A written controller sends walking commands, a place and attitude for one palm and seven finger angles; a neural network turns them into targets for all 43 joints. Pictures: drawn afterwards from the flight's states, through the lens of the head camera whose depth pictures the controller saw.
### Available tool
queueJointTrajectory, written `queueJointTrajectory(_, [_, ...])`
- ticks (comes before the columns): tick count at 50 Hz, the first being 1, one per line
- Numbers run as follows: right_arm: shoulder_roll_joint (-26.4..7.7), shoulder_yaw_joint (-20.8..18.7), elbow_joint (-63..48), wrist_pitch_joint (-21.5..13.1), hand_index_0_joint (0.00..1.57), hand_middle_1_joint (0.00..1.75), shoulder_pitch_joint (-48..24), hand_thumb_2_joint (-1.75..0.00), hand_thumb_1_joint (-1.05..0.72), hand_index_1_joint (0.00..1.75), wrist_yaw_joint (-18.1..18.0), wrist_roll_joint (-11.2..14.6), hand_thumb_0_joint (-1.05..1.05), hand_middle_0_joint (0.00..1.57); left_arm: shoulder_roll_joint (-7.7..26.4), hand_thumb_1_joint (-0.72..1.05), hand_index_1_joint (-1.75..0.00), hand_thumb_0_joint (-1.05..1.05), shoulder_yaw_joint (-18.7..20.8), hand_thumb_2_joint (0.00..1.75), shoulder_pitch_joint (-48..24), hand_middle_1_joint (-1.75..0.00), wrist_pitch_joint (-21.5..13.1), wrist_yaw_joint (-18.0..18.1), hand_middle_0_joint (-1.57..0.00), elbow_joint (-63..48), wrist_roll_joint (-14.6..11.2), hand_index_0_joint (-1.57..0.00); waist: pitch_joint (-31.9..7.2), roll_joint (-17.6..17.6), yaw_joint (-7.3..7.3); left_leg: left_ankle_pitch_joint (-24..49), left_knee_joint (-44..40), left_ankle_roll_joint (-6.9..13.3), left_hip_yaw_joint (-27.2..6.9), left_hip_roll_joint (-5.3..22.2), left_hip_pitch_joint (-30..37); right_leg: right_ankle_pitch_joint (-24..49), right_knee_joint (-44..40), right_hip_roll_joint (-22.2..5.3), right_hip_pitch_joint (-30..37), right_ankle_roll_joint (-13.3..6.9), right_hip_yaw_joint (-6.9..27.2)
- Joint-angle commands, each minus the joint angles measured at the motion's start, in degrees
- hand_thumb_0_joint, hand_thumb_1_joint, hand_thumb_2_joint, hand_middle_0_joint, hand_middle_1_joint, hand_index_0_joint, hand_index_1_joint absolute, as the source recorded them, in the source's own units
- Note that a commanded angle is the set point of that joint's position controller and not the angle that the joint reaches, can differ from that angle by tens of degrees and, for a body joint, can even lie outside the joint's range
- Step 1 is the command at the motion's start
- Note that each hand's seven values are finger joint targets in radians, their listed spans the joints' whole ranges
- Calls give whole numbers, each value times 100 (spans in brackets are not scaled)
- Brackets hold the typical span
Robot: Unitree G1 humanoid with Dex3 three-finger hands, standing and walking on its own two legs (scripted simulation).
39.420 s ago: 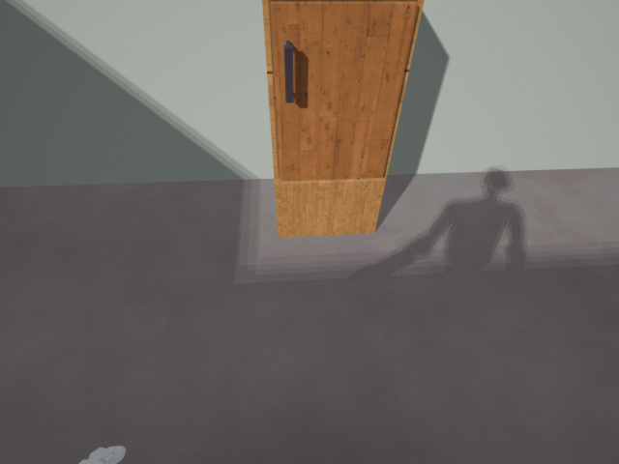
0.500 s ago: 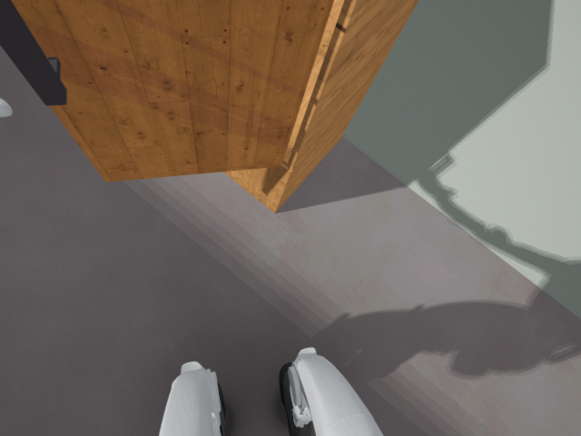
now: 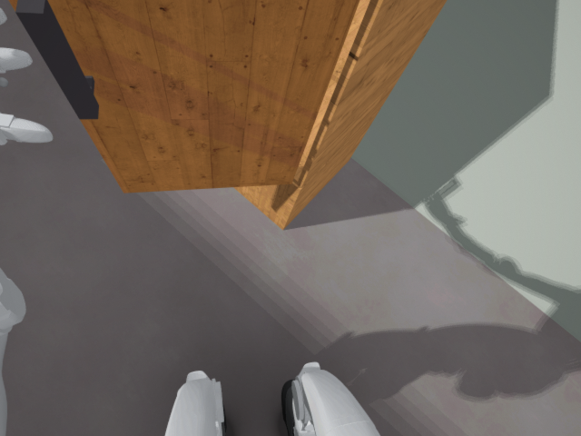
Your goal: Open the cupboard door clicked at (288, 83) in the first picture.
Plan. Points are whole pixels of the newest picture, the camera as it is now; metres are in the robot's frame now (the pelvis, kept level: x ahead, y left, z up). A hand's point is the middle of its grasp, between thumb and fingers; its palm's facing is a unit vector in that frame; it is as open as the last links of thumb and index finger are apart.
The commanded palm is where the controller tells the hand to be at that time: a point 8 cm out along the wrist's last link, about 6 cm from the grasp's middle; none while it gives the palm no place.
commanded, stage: move the hooked fingers beside the handle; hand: left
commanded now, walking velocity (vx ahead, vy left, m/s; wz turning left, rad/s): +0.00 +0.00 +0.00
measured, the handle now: (66, 54) +0.58 +0.23 +0.07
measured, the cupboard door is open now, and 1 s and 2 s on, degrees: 49 48 46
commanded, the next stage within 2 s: slide the fingers in behind the handle in 0.38 s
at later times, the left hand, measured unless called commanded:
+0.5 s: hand (1, 83) +0.53 +0.28 +0.08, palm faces +0.04 -1.00 -0.02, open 14.0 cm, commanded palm +0.52 +0.30 +0.07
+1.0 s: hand (44, 79) +0.53 +0.24 +0.08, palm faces +0.03 -1.00 -0.01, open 14.0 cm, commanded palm +0.52 +0.26 +0.07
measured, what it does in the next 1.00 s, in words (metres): stands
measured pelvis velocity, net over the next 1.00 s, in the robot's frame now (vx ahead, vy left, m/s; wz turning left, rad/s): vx -0.01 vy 0.00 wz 0.01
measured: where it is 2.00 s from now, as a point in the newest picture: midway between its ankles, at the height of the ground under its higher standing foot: outside the picture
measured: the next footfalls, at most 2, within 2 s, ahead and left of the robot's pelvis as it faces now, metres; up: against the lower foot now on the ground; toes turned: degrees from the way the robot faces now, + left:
none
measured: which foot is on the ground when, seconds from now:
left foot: down 0.00-1.00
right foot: down 0.00-1.00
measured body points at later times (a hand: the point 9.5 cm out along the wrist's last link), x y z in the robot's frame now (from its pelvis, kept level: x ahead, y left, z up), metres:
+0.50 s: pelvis -0.01 +0.00 -0.01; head +0.17 +0.04 +0.40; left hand +0.52 +0.34 +0.08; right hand -0.04 -0.27 -0.10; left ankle +0.01 +0.09 -0.66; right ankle +0.01 -0.14 -0.66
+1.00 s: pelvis -0.01 +0.00 +0.00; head +0.16 +0.04 +0.41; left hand +0.53 +0.29 +0.08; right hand -0.02 -0.26 -0.10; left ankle +0.01 +0.09 -0.66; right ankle +0.01 -0.14 -0.66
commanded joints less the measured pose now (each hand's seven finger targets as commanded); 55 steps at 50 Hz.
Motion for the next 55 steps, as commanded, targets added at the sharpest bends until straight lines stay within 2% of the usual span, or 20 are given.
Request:
queueJointTrajectory(1, [-1217,-436,45,-35,20,30,1255,-90,-90,30,-101,5,0,20,1767,-50,-120,0,59,30,-2569,-120,-526,46,-30,-1083,-152,-30,-2942,1569,-63,3029,-519,-89,-422,-40,3175,1637,-394,187,448,-196,29])
queueJointTrajectory(4, [-1224,-361,-19,-27,20,30,1245,-90,-90,30,-143,65,0,20,1635,-50,-120,0,-132,30,-2456,-120,-206,-101,-30,-541,-139,-30,-2620,1344,-104,2565,-566,5,-351,-102,2691,1526,-429,172,545,-184,46])
queueJointTrajectory(6, [-1257,-343,-39,-12,20,30,1259,-90,-90,30,-178,63,0,20,1835,-50,-120,0,-95,30,-2471,-120,-80,-139,-30,-494,-77,-30,-2660,1245,-107,2456,-558,18,-353,-98,2516,1489,-406,154,564,-159,49])
queueJointTrajectory(9, [-1232,-355,-66,-55,20,30,1292,-90,-90,30,-194,34,0,20,1933,-50,-120,0,11,30,-2635,-120,-236,-163,-30,-896,-135,-30,-3008,1380,-76,2685,-431,26,-338,-91,2613,1684,-308,161,597,-181,82])
queueJointTrajectory(10, [-1260,-365,-40,-57,20,30,1297,-90,-90,30,-192,8,0,20,2225,-50,-120,0,206,30,-2799,-120,-347,-144,-30,-1143,-140,-30,-3282,1485,-23,2812,-398,-2,-366,-70,2720,1748,-266,158,671,-174,97])
queueJointTrajectory(11, [-1235,-370,-24,-64,20,30,1285,-90,-90,30,-178,12,0,20,2062,-50,-120,0,95,30,-2837,-120,-400,-145,-30,-1088,-147,-30,-3254,1442,-80,2783,-376,-4,-369,-71,2731,1711,-273,171,610,-173,97])
queueJointTrajectory(14, [-1267,-378,19,-101,20,30,1294,-90,-90,30,-176,10,0,20,2294,-50,-120,0,303,30,-3003,-120,-503,-132,-30,-1149,-197,-30,-3301,1449,-92,2635,-331,22,-375,-68,2614,1611,-247,187,634,-187,118])
queueJointTrajectory(18, [-1260,-313,13,-79,20,30,1286,-90,-90,30,-177,49,0,20,2231,-50,-120,0,127,30,-2680,-120,-210,-142,-30,-619,-51,-30,-2880,1475,-71,2294,-411,33,-351,-71,2330,1343,-301,165,532,-167,85])
queueJointTrajectory(24, [-1267,-319,-18,-75,20,30,1334,-90,-90,30,-212,38,0,20,2318,-50,-120,0,154,30,-2822,-120,-189,-175,-30,-952,-70,-30,-3057,1482,-84,2420,-384,36,-393,-50,2476,1378,-258,179,440,-171,58])
queueJointTrajectory(27, [-1284,-377,47,-115,20,30,1354,-90,-90,30,-172,3,0,20,2110,-50,-120,0,147,30,-2832,-120,-333,-215,-30,-1209,-202,-30,-3403,1613,-78,2618,-348,-13,-435,-33,2824,1432,-265,191,358,-178,51])
queueJointTrajectory(30, [-1260,-396,118,-114,20,30,1355,-90,-90,30,-143,2,0,20,1766,-50,-120,0,-27,30,-2829,-120,-361,-211,-30,-1254,-271,-30,-3298,1829,-85,2794,-412,-66,-507,-14,3148,1375,-278,194,123,-200,-15])
queueJointTrajectory(33, [-1255,-404,113,-84,20,30,1375,-90,-90,30,-118,3,0,20,1591,-50,-120,0,-90,30,-2545,-120,-190,-96,-30,-1052,-220,-30,-3033,1585,-52,2716,-494,-61,-520,-18,3058,1311,-338,187,130,-193,-52])
queueJointTrajectory(36, [-1215,-425,132,-84,20,30,1391,-90,-90,30,-103,-16,0,20,1240,-50,-120,0,-369,30,-2826,-120,-120,67,-30,-1212,-137,-30,-2982,1772,-138,2776,-546,-102,-580,-6,3273,1240,-351,175,-110,-192,-87])
queueJointTrajectory(40, [-1204,-442,132,-108,20,30,1415,-90,-90,30,-74,-65,0,20,1334,-50,-120,0,-161,30,-2864,-120,-302,326,-30,-1457,-137,-30,-3152,1713,-69,3020,-563,-158,-631,4,3475,1319,-329,182,-20,-217,-97])
queueJointTrajectory(43, [-1148,-454,184,-145,20,30,1363,-90,-90,30,-38,-77,0,20,741,-50,-120,0,-563,30,-2956,-120,-376,446,-30,-1305,-100,-30,-2817,1567,-212,2636,-593,-140,-619,-7,3354,1142,-387,172,-173,-205,-98])
queueJointTrajectory(46, [-1170,-462,192,-148,20,30,1392,-90,-90,30,-35,-94,0,20,888,-50,-120,0,-405,30,-2974,-120,-428,512,-30,-1332,-105,-30,-3069,1640,-140,2840,-579,-145,-598,-33,3415,1291,-360,162,14,-219,-73])
queueJointTrajectory(49, [-1135,-455,186,-148,20,30,1405,-90,-90,30,-28,-89,0,20,710,-50,-120,0,-473,30,-2857,-120,-425,549,-30,-1168,-111,-30,-2983,1344,-164,2795,-557,-85,-545,-59,3230,1375,-367,169,158,-217,-55])
queueJointTrajectory(50, [-1117,-450,199,-151,20,30,1364,-90,-90,30,-19,-86,0,20,637,-50,-120,0,-566,30,-2952,-120,-427,554,-30,-1179,-93,-30,-2981,1489,-168,2736,-554,-93,-517,-69,3175,1375,-363,156,158,-199,-39])
queueJointTrajectory(53, [-1130,-448,151,-142,20,30,1379,-90,-90,30,-23,-87,0,20,1022,-50,-120,0,-258,30,-2881,-120,-437,667,-30,-1208,-63,-30,-3040,1305,-83,2659,-529,-33,-415,-103,2881,1557,-361,154,534,-191,29])
queueJointTrajectory(55, [-1095,-453,126,-146,20,30,1380,-90,-90,30,-8,-91,0,20,955,-50,-120,0,-254,30,-2758,-120,-510,691,-30,-1264,-61,-30,-3268,1343,-53,2900,-461,-32,-377,-113,2956,1798,-302,153,610,-188,49])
